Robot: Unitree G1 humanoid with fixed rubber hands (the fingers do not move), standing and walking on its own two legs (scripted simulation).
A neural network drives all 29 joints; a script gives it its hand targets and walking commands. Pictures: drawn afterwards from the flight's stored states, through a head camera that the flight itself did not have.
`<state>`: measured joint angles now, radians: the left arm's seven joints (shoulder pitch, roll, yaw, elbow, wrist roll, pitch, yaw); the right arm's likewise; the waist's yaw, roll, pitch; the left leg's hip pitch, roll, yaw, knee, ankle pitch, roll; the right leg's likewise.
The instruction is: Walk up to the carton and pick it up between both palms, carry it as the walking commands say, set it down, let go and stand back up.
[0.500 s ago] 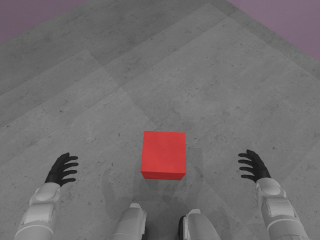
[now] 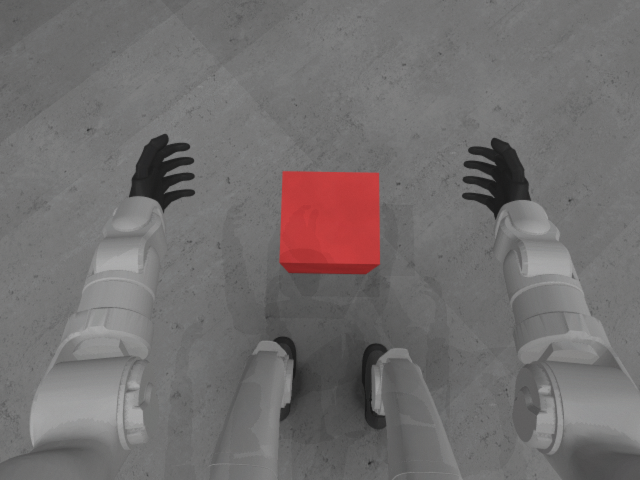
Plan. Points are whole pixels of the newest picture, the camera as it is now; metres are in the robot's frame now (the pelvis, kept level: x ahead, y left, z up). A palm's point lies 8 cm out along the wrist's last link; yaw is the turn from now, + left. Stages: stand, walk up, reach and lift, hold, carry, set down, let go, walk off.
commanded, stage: reach and lift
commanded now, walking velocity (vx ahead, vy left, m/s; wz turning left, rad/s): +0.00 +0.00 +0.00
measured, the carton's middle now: (328, 228) +0.49 +0.01 -0.55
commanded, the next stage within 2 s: none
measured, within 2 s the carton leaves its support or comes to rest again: neither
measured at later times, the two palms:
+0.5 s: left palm (191, 164) +0.49 +0.21 -0.14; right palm (471, 172) +0.50 -0.18 -0.14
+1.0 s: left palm (224, 195) +0.49 +0.21 -0.30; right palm (437, 203) +0.50 -0.18 -0.31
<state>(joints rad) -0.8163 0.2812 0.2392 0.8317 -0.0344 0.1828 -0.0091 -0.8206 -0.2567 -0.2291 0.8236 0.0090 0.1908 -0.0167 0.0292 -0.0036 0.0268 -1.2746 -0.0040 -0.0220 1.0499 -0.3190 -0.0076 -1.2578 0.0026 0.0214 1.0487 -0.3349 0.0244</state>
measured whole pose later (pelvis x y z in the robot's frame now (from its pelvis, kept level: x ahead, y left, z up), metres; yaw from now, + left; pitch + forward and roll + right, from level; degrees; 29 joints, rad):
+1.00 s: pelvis -0.02 +0.00 -0.17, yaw -1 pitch +49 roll -1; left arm -1.14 0.30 0.26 0.89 -0.08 0.11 0.06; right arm -1.13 -0.25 -0.21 0.84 0.08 0.13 -0.11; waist 0.02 -0.01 -0.03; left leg -2.07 -0.03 -0.04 1.70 -0.49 -0.03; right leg -2.05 0.05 0.04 1.70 -0.51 0.04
